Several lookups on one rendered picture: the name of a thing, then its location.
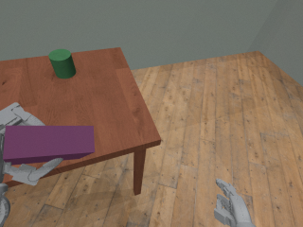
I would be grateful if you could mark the right robot hand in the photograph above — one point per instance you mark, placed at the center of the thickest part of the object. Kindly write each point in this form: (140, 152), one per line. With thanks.
(235, 210)

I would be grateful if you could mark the table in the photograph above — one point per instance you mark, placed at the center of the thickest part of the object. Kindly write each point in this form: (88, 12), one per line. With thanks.
(103, 93)

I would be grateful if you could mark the sponge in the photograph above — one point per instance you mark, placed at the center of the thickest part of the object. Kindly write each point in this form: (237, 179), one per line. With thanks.
(31, 144)

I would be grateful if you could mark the left robot hand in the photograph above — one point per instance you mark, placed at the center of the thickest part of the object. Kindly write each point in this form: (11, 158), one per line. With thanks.
(14, 115)

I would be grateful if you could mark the robot left forearm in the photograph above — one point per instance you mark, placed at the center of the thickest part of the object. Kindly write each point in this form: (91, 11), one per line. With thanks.
(4, 204)

